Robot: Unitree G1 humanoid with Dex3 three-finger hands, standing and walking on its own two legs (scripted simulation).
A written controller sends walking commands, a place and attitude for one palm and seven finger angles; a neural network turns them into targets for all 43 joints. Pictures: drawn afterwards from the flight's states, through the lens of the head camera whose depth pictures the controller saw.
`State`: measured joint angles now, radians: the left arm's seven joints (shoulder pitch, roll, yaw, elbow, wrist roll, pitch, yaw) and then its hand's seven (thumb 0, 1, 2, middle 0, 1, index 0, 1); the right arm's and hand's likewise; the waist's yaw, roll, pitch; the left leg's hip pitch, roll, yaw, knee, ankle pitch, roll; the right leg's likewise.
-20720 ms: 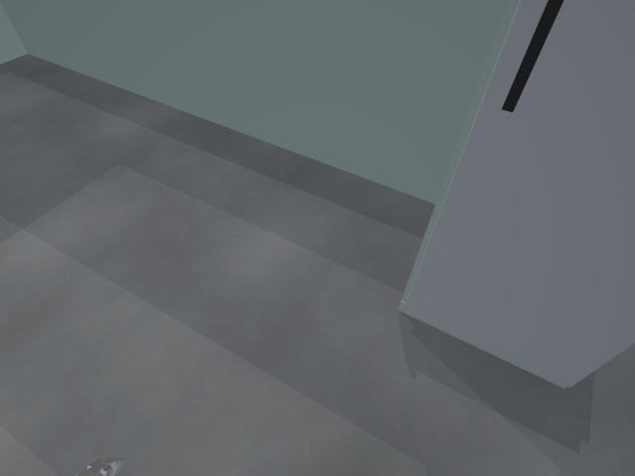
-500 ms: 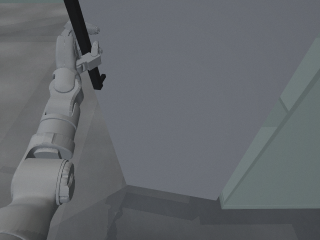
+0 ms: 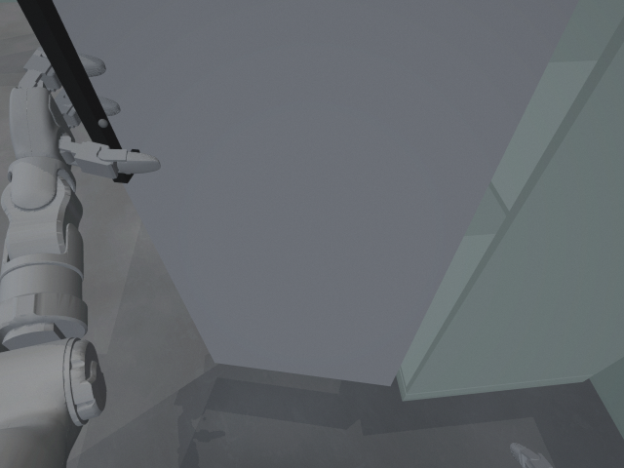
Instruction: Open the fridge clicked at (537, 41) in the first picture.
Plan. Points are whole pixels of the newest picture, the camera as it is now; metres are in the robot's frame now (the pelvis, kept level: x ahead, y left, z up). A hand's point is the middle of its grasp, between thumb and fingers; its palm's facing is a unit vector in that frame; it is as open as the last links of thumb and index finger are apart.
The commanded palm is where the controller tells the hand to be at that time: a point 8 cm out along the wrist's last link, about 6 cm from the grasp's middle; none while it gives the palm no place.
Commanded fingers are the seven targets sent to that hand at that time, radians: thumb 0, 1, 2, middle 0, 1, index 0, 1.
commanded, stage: loosen the grip on the handle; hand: left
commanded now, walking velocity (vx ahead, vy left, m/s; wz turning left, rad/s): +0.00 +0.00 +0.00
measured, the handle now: (85, 74) +0.47 +0.28 +0.27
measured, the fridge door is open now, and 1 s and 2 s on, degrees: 77 75 75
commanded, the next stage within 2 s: slip the hand off the handle in 0.14 s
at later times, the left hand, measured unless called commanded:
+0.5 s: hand (57, 125) +0.44 +0.32 +0.22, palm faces +0.35 -0.93 -0.14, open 14.7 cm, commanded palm +0.40 +0.35 +0.22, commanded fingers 0.00 -0.55 0.20 -0.25 -1.15 -0.25 -1.15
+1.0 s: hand (17, 136) +0.42 +0.35 +0.22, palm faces +0.33 -0.93 -0.14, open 14.7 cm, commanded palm +0.37 +0.39 +0.22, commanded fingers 0.00 -0.55 0.20 -0.25 -1.15 -0.25 -1.15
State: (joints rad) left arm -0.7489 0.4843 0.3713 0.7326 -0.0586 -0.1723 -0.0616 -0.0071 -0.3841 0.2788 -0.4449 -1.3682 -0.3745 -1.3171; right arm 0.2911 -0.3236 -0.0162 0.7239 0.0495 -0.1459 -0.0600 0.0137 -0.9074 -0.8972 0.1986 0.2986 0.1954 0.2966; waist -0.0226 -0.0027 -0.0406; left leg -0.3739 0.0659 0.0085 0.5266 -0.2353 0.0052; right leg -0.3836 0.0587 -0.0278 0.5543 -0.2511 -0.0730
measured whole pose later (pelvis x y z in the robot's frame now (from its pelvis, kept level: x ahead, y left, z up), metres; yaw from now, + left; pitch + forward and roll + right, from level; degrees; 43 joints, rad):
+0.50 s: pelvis +0.03 +0.06 +0.00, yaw +1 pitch +4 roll +0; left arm -0.63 0.42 0.34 0.52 -0.04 -0.03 0.00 -0.02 -0.55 0.20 -0.30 -1.18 -0.26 -1.15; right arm 0.26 -0.23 0.04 0.69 0.03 -0.13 -0.08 0.01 -0.90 -0.90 0.20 0.30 0.20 0.30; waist 0.00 0.01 -0.06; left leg -0.32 0.00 0.03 0.54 -0.29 0.01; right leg -0.30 -0.01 -0.01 0.52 -0.29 0.01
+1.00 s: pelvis +0.03 +0.07 +0.00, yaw +0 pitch +4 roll -1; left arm -0.54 0.48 0.41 0.47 -0.09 -0.04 -0.10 -0.02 -0.55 0.20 -0.25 -1.15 -0.26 -1.15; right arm 0.33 -0.25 0.03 0.69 0.03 -0.10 -0.09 0.01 -0.90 -0.90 0.20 0.30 0.20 0.30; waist -0.01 0.02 -0.07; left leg -0.33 0.00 0.03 0.55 -0.29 0.02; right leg -0.30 -0.01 0.00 0.51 -0.27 0.02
